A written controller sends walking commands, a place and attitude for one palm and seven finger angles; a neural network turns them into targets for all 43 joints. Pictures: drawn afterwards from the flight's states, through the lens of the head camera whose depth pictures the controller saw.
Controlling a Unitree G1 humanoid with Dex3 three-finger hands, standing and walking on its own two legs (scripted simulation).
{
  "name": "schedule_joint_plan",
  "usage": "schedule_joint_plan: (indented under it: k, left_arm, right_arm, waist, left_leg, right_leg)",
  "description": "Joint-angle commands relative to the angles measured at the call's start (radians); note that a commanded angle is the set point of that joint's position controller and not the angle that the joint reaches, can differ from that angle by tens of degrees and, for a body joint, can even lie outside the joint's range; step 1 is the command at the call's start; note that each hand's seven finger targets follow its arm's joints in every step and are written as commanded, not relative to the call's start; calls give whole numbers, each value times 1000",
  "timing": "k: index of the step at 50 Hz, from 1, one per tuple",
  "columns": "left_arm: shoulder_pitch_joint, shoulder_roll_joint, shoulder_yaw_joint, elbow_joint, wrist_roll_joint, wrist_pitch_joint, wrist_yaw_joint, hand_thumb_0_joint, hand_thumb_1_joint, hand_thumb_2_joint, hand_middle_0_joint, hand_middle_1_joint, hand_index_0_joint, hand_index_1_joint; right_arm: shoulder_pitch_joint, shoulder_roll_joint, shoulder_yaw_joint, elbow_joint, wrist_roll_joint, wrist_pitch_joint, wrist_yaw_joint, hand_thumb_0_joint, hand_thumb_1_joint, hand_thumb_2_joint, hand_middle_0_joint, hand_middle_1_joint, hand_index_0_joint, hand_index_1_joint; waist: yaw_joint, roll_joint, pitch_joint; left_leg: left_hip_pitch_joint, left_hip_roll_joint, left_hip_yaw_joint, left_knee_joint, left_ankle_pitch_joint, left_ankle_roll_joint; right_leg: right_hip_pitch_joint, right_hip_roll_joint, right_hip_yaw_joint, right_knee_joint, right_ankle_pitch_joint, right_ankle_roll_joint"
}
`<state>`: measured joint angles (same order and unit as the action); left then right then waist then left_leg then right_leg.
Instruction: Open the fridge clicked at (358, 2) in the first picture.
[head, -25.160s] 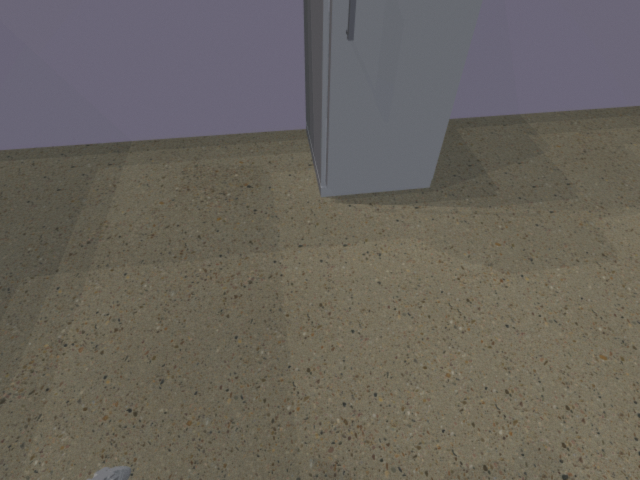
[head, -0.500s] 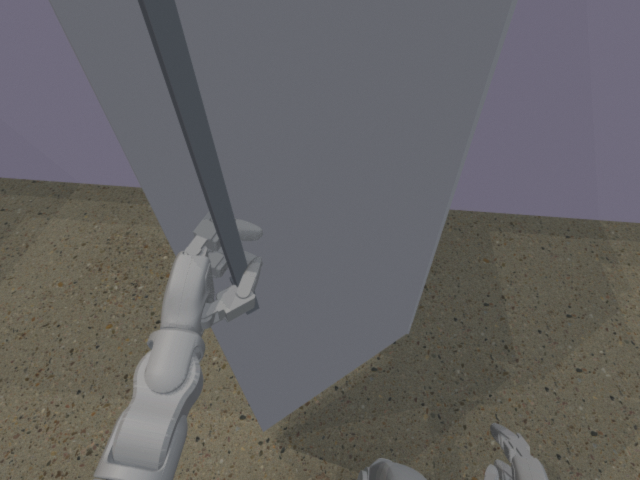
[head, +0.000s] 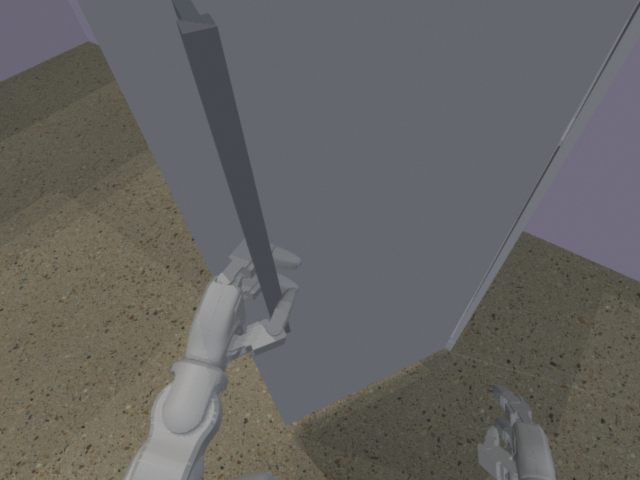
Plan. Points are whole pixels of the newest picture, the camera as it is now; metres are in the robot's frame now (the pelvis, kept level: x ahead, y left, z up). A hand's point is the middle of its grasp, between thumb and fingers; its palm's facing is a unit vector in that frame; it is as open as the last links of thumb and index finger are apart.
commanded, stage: walk backward, drawing the door open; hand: left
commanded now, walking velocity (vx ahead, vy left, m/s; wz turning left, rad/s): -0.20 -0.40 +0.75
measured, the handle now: (250, 225) +0.32 +0.07 +0.19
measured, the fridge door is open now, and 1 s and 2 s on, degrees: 60 77 76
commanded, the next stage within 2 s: stop walking and hold the door back in 0.34 s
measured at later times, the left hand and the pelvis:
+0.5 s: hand (372, 407) +0.18 -0.04 +0.10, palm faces +0.37 -0.91 -0.20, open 6.2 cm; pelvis -0.03 -0.25 -0.02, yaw +25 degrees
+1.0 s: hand (389, 397) +0.19 -0.05 +0.10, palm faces +0.69 -0.63 -0.36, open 5.6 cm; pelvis -0.04 -0.46 +0.02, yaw +32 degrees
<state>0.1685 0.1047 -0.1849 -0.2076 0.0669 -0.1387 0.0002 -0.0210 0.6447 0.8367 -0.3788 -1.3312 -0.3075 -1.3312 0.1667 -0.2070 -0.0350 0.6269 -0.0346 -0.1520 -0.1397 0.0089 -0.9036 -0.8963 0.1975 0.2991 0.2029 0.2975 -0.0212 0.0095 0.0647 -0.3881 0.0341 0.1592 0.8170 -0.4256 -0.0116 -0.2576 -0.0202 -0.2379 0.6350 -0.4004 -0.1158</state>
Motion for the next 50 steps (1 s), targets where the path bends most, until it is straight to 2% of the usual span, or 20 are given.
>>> schedule_joint_plan:
  k: [1, 3, 5, 8, 12, 14, 16, 17, 19, 22, 23, 25, 28, 31, 32, 33, 34, 36, 39, 50]
  left_arm:
    - [-239, -9, -17, -322, -9, -124, 16, 0, 900, 900, -450, -1400, -450, -1400]
    - [-166, 60, 52, -297, 23, -123, 23, 0, 900, 900, -450, -1400, -450, -1400]
    - [-199, 84, 87, -373, 16, -108, 16, 0, 900, 900, -450, -1400, -450, -1400]
    - [-189, 16, 58, -332, -19, -51, 22, 0, 900, 900, -450, -1400, -450, -1400]
    - [-204, 94, 127, -361, -22, -34, 42, 0, 900, 900, -450, -1400, -450, -1400]
    - [-277, 181, 180, -450, -27, -36, 58, 0, 900, 900, -450, -1400, -450, -1400]
    - [-202, 236, 250, -385, -19, -20, 49, 0, 900, 900, -450, -1400, -450, -1400]
    - [-223, 215, 237, -393, -24, -21, 43, 0, 900, 900, -450, -1400, -450, -1400]
    - [-201, 150, 214, -373, -42, -47, 43, 0, 900, 900, -450, -1400, -450, -1400]
    - [-183, 132, 196, -332, -62, -50, 34, 0, 900, 900, -450, -1400, -450, -1400]
    - [-188, 130, 207, -178, -68, -41, 43, 0, 900, 900, -450, -1400, -450, -1400]
    - [-296, 97, 158, -236, -70, -56, 59, 0, 900, 900, -450, -1400, -450, -1400]
    - [-524, 270, 314, -105, -75, -28, 102, 0, 900, 900, -450, -1400, -450, -1400]
    - [-617, 278, 335, 118, -85, -1, 118, 0, 900, 900, -450, -1400, -450, -1400]
    - [-659, 355, 374, 185, -87, 13, 118, 0, 900, 900, -450, -1400, -450, -1400]
    - [-663, 394, 386, 258, -93, 31, 114, 0, 900, 900, -450, -1400, -450, -1400]
    - [-694, 415, 407, 341, -89, 44, 117, 0, 900, 900, -450, -1400, -450, -1400]
    - [-814, 460, 442, 431, -99, -17, 108, 0, 900, 900, -450, -1400, -450, -1400]
    - [-886, 577, 545, 658, -102, -67, 99, 0, 900, 900, -450, -1400, -450, -1400]
    - [-1228, 777, 614, 1090, -81, -142, 78, 0, 900, 900, -450, -1400, -450, -1400]
  right_arm:
    - [22, -107, -25, -159, -24, -51, 22, 0, -900, -900, 200, 300, 200, 300]
    - [-58, -138, -32, -177, -18, -21, 50, 0, -900, -900, 200, 300, 200, 300]
    - [-93, -140, -27, -142, -12, -22, 59, 0, -900, -900, 200, 300, 200, 300]
    - [-77, -123, -31, -159, 19, -37, 79, 0, -900, -900, 200, 300, 200, 300]
    - [-85, -81, -16, -163, 57, -29, 68, 0, -900, -900, 200, 300, 200, 300]
    - [-78, 7, -2, -151, 53, -19, 61, 0, -900, -900, 200, 300, 200, 300]
    - [-95, -19, -34, -131, 35, -39, 35, 0, -900, -900, 200, 300, 200, 300]
    - [-126, -10, -25, -140, 33, -46, 33, 0, -900, -900, 200, 300, 200, 300]
    - [-108, 9, 17, -140, 25, -27, 33, 0, -900, -900, 200, 300, 200, 300]
    - [-37, -19, 1, -125, 25, -37, 19, 0, -900, -900, 200, 300, 200, 300]
    - [-4, -39, 0, -114, 15, -29, 14, 0, -900, -900, 200, 300, 200, 300]
    - [-40, -89, 2, -156, 18, -16, 29, 0, -900, -900, 200, 300, 200, 300]
    - [-70, -82, 10, -105, 40, 9, 25, 0, -900, -900, 200, 300, 200, 300]
    - [-27, -106, 4, -108, 59, 33, 23, 0, -900, -900, 200, 300, 200, 300]
    - [-8, -102, 3, -109, 62, 48, 23, 0, -900, -900, 200, 300, 200, 300]
    - [-82, -106, 10, -146, 46, 62, 23, 0, -900, -900, 200, 300, 200, 300]
    - [-72, -118, 12, -116, 31, 73, 30, 0, -900, -900, 200, 300, 200, 300]
    - [-62, -108, 19, -48, 31, 88, 40, 0, -900, -900, 200, 300, 200, 300]
    - [-48, -139, 3, -15, 43, 101, 50, 0, -900, -900, 200, 300, 200, 300]
    - [90, -224, -45, 58, 74, 81, 101, 0, -900, -900, 200, 300, 200, 300]
  waist:
    - [-65, 200, -304]
    - [-52, 85, -251]
    - [-5, 101, -151]
    - [9, 161, -189]
    - [3, 194, -228]
    - [-12, -124, -243]
    - [38, -427, -293]
    - [35, -309, -239]
    - [1, -191, -205]
    - [-48, -160, -214]
    - [-46, -82, -259]
    - [8, 193, -283]
    - [0, 355, -225]
    - [46, 107, -228]
    - [45, -222, -181]
    - [77, -442, -138]
    - [55, -328, -152]
    - [17, -136, -148]
    - [14, -171, -223]
    - [-26, -218, -268]
  left_leg:
    - [702, 500, -699, -488, 1015, 247]
    - [570, 603, -842, -445, 910, 305]
    - [307, 498, -632, -451, 551, 244]
    - [-35, 231, -247, -475, 140, 77]
    - [-95, 86, -176, -379, -170, 27]
    - [-78, -50, -32, 77, -145, -39]
    - [-135, -46, -121, 600, -245, -15]
    - [-155, -2, -134, 591, -218, -8]
    - [-75, 26, -72, 239, -174, -22]
    - [184, 31, -72, -220, 74, -8]
    - [353, 121, -150, -364, 265, 39]
    - [424, 508, -663, -461, 775, 268]
    - [202, 335, -399, -396, 569, 248]
    - [-35, 121, -125, -128, 28, 89]
    - [-112, -33, -52, 137, -178, 23]
    - [-205, -82, -178, 405, -224, 6]
    - [-196, -77, -292, 520, -75, 0]
    - [-257, -59, -294, 553, 119, -24]
    - [-253, -61, -250, 459, 135, -38]
    - [17, -113, -19, 111, -18, -22]
  right_leg:
    - [-550, 24, 164, 631, -11, 230]
    - [-609, -30, 380, 803, -166, 169]
    - [-508, -73, 420, 707, -53, 162]
    - [-23, -2, 226, 278, 105, 163]
    - [171, 75, 61, -116, 93, 177]
    - [21, -142, 264, -358, 30, 78]
    - [-7, -345, 490, -335, 234, -101]
    - [14, -333, 429, -265, 346, -126]
    - [63, -234, 149, -113, 605, -64]
    - [-102, -181, 101, 107, 519, -7]
    - [-227, -158, 126, 218, 357, 48]
    - [-394, -42, 262, 470, -143, 176]
    - [-249, -88, 283, 386, -67, 173]
    - [124, -51, 200, -39, 78, 178]
    - [75, -176, 412, -251, -41, 132]
    - [-38, -396, 805, -453, -158, 54]
    - [-81, -427, 922, -523, -381, 123]
    - [-3, -348, 699, -457, -368, 207]
    - [165, -288, 466, -355, -37, 217]
    - [166, -203, 318, -543, -51, 349]
